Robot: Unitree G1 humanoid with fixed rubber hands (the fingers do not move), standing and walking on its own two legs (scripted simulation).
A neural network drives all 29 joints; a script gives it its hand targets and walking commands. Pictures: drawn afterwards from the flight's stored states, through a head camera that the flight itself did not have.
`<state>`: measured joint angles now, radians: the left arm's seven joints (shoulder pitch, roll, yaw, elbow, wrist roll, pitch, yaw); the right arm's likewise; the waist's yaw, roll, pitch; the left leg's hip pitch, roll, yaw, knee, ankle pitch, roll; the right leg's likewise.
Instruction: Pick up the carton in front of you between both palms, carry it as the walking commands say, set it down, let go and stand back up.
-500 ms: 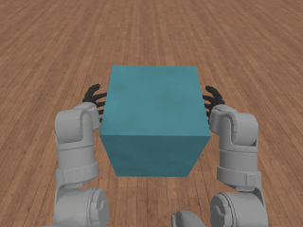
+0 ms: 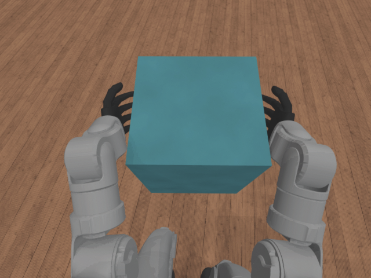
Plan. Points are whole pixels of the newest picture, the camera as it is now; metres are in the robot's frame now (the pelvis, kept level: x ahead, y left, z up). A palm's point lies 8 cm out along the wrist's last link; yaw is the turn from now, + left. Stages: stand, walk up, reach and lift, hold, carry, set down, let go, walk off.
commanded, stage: carry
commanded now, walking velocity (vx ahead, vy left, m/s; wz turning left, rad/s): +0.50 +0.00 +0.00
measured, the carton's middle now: (195, 135) +0.38 +0.03 +0.07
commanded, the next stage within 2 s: none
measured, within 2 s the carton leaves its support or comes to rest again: neither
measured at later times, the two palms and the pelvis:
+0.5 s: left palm (161, 20) +0.68 +0.15 +0.14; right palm (280, 32) +0.64 -0.15 +0.14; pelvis +0.32 +0.03 +0.03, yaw -3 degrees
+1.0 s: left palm out of the picture +0.89 +0.12 +0.13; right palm out of the picture +0.90 -0.17 +0.12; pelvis +0.65 -0.03 +0.04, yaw +0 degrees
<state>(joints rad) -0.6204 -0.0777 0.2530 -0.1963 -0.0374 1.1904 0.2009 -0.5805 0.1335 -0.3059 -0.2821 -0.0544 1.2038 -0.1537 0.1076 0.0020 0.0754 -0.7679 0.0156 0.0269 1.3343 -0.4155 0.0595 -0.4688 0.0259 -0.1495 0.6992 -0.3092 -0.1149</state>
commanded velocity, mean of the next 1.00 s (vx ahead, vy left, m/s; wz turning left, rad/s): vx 0.50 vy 0.00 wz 0.00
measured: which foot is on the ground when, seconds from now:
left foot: up 0.00-0.26, down 0.28-0.72, up 0.74-1.00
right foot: down 0.00-0.28, up 0.30-0.72, down 0.74-1.00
